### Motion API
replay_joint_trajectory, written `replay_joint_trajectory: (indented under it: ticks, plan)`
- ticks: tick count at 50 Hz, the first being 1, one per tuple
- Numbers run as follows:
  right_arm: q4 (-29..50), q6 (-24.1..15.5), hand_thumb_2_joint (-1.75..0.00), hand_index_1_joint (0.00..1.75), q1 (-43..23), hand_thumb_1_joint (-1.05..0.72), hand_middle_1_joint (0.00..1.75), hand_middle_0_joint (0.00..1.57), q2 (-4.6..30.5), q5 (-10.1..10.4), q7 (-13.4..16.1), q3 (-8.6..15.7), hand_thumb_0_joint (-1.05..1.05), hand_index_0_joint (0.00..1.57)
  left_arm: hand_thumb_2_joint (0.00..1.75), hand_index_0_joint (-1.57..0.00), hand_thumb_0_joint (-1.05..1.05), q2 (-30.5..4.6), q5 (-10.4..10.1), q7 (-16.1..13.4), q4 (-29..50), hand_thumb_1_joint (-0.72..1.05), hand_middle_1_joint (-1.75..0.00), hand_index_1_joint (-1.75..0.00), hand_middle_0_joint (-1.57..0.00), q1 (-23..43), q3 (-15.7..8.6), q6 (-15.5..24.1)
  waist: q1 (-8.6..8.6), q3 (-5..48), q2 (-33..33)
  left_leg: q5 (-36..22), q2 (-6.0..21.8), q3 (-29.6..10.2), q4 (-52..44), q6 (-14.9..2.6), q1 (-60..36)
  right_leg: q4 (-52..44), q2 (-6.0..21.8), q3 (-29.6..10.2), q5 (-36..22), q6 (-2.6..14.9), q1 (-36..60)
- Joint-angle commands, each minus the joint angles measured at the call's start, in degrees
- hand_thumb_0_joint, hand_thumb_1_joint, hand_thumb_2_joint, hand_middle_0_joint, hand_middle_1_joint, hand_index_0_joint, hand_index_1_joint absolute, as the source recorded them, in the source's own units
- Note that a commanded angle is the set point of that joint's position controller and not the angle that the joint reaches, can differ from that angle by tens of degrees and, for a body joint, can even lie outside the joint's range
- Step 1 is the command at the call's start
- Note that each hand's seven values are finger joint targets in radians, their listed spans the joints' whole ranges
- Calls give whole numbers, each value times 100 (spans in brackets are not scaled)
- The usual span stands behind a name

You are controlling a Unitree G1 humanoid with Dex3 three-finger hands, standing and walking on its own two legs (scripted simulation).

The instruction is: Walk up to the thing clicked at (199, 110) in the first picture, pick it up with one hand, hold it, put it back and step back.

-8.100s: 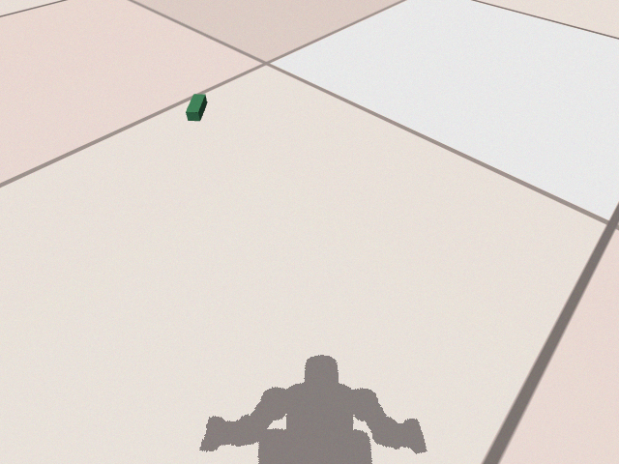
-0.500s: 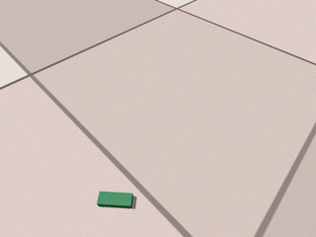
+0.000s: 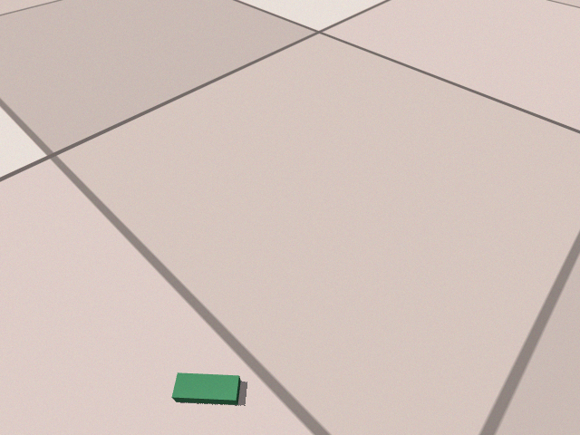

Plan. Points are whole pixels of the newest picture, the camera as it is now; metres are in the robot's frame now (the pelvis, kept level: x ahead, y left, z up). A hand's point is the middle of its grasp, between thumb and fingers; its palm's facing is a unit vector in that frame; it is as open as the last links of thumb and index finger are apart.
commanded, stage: stand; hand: left
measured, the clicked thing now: (207, 388) +0.37 +0.26 -0.75
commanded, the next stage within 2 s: none
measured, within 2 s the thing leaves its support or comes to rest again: neither
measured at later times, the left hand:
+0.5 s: hand out of the picture +0.09 +0.25 -0.15, palm faces +0.01 -0.94 -0.34, open 7.3 cm
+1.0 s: hand out of the picture +0.07 +0.25 -0.16, palm faces -0.01 -0.94 -0.34, open 7.3 cm
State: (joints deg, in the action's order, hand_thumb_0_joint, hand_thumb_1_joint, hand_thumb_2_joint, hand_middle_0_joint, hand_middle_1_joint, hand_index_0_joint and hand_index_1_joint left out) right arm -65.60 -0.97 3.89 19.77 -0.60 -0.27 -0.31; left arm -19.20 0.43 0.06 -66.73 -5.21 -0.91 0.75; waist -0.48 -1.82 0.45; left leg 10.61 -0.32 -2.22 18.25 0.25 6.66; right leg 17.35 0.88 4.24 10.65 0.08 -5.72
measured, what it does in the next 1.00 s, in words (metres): stands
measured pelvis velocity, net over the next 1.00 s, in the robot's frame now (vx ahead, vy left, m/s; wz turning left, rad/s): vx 0.00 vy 0.00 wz -0.01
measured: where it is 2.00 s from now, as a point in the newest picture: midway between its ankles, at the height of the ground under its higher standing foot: outside the picture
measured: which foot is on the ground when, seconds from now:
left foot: down 0.00-1.00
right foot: down 0.00-1.00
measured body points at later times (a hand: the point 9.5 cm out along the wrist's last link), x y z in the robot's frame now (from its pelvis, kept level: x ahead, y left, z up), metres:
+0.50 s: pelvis +0.01 +0.00 +0.00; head +0.02 -0.01 +0.45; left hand +0.09 +0.30 -0.13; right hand +0.09 -0.30 -0.13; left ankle -0.01 +0.12 -0.75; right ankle -0.01 -0.11 -0.75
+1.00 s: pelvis +0.00 +0.00 +0.00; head +0.01 -0.01 +0.45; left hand +0.07 +0.30 -0.13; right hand +0.07 -0.30 -0.13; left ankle -0.01 +0.12 -0.75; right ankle -0.01 -0.11 -0.75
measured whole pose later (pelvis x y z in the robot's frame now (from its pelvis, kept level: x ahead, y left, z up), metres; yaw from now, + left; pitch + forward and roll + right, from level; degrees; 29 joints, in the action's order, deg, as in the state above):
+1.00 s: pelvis +0.00 +0.00 +0.00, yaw -1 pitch -2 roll +0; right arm -65.3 -0.7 6.1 20.1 -0.6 -0.1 -0.9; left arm -19.7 0.5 0.0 -66.1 -6.0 -0.7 0.4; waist -0.2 -2.0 0.5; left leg 10.1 0.3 -1.8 16.9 0.6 5.1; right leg 16.3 0.3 3.8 10.1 0.5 -4.5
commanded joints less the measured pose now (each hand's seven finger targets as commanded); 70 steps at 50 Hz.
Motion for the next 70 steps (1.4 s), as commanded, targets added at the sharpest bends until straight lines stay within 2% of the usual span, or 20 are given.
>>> replay_joint_trajectory:
  ticks: [1, 6, 9, 10, 11, 15, 22, 30, 36, 42, 48, 54, 61, 70]
  plan:
    - [336, -93, -90, 30, -248, -90, 30, 20, 1184, 11, 93, 209, 0, 20, 90, -20, 0, -1244, 4, -71, 347, 90, -30, -30, -20, 278, -211, 140, 16, 604, -85, -1498, 752, -496, -148, -108, -5, -185, 776, -633, -1213, 44, 432]
    - [340, -81, -90, 30, -282, -90, 30, 20, 1192, 17, 104, 205, 0, 20, 90, -20, 0, -1241, 8, -77, 321, 90, -30, -30, -20, 269, -218, 127, 10, 494, -134, -1425, 756, -507, -191, -110, -50, -230, 760, -625, -1166, 34, 347]
    - [335, -89, -90, 30, -241, -90, 30, 20, 1232, 27, 101, 201, 0, 20, 90, -20, 0, -1204, -7, -78, 340, 90, -30, -30, -20, 274, -208, 143, 23, 563, -99, -1700, 769, -481, -134, -113, -107, -213, 785, -619, -1543, 29, 481]
    - [328, -86, -90, 30, -204, -90, 30, 20, 1225, 27, 103, 202, 0, 20, 90, -20, 0, -1249, -10, -80, 343, 90, -30, -30, -20, 290, -222, 141, 38, 550, -89, -1525, 745, -472, -176, -100, -52, -245, 775, -635, -1388, 27, 479]
    - [335, -82, -90, 30, -211, -90, 30, 20, 1218, 13, 113, 196, 0, 20, 90, -20, 0, -1271, -10, -81, 357, 90, -30, -30, -20, 309, -233, 139, 26, 512, -79, -1611, 756, -456, -160, -104, -53, -239, 807, -664, -1519, 46, 491]
    - [366, -90, -90, 30, -253, -90, 30, 20, 1238, 20, 121, 191, 0, 20, 90, -20, 0, -1229, -3, -73, 353, 90, -30, -30, -20, 266, -232, 113, -6, 512, 17, -1524, 770, -477, -200, -112, -66, -250, 768, -630, -1303, 34, 503]
    - [362, -101, -90, 30, -207, -90, 30, 20, 1216, 22, 129, 183, 0, 20, 90, -20, 0, -1257, -1, -72, 373, 90, -30, -30, -20, 303, -237, 107, 1, 539, -65, -1750, 802, -470, -218, -102, -186, -208, 774, -616, -1453, 58, 500]
    - [363, -83, -90, 30, -163, -90, 30, 20, 1236, 26, 118, 177, 0, 20, 90, -20, 0, -1249, -5, -58, 371, 90, -30, -30, -20, 336, -220, 93, 31, 326, -82, -1176, 753, -466, -325, -113, -52, -342, 744, -664, -888, 60, 337]
    - [350, -97, -90, 30, -91, -90, 30, 20, 1230, 22, 117, 159, 0, 20, 90, -20, 0, -1265, -11, -53, 400, 90, -30, -30, -20, 271, -202, 107, 35, 424, -20, -1362, 762, -441, -288, -102, -137, -311, 765, -707, -1127, 74, 329]
    - [355, -86, -90, 30, -75, -90, 30, 20, 1245, 19, 114, 167, 0, 20, 90, -20, 0, -1291, 9, -60, 405, 90, -30, -30, -20, 221, -195, 109, 21, 441, -54, -1193, 780, -465, -298, -128, -108, -302, 762, -692, -1013, 82, 379]
    - [348, -76, -90, 30, 1, -90, 30, 20, 1223, 10, 97, 156, 0, 20, 90, -20, 0, -1300, 7, -58, 399, 90, -30, -30, -20, 168, -178, 108, 40, 259, -77, -837, 745, -476, -366, -119, 12, -380, 730, -691, -627, 67, 227]
    - [374, -93, -90, 30, 0, -90, 30, 20, 1271, 12, 109, 159, 0, 20, 90, -20, 0, -1285, 8, -48, 413, 90, -30, -30, -20, 126, -174, 116, 10, 411, -26, -1133, 778, -462, -302, -136, -93, -295, 763, -723, -974, 86, 320]
    - [336, -89, -90, 30, 82, -90, 30, 20, 1254, 4, 115, 144, 0, 20, 90, -20, 0, -1306, 9, -48, 419, 90, -30, -30, -20, 167, -166, 89, 28, 246, -33, -901, 762, -478, -408, -105, 33, -310, 723, -712, -640, 80, 210]
    - [344, -86, -90, 30, 97, -90, 30, 20, 1260, 8, 101, 148, 0, 20, 90, -20, 0, -1316, -1, -49, 432, 90, -30, -30, -20, 148, -144, 116, 39, 273, -31, -908, 768, -466, -354, -130, 0, -325, 754, -776, -763, 88, 215]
